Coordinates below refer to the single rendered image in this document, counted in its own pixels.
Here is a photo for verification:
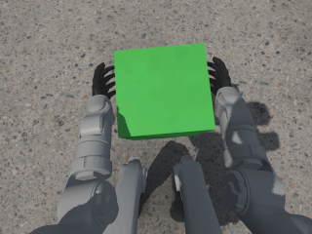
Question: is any right robot forearm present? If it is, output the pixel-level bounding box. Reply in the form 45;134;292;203
214;86;286;205

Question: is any robot right upper arm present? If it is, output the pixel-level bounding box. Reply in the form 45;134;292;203
221;169;312;234

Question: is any robot left thigh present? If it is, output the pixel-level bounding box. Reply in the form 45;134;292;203
102;161;148;234

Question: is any robot left upper arm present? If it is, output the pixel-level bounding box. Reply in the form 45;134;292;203
28;179;119;234

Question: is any right robot hand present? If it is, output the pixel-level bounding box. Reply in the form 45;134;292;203
207;57;232;96

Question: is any right robot shin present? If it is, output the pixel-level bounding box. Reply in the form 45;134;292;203
179;155;203;200

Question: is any carton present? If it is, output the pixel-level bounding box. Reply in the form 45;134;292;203
113;43;215;140

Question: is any left robot hand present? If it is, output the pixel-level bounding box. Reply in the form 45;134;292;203
92;62;116;99

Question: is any left robot forearm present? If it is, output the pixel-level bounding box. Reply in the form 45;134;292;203
57;95;116;218

